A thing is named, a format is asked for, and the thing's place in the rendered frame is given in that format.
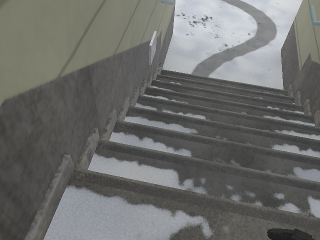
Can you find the stairs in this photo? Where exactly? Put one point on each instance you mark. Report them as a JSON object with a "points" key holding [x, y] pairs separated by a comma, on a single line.
{"points": [[222, 138]]}

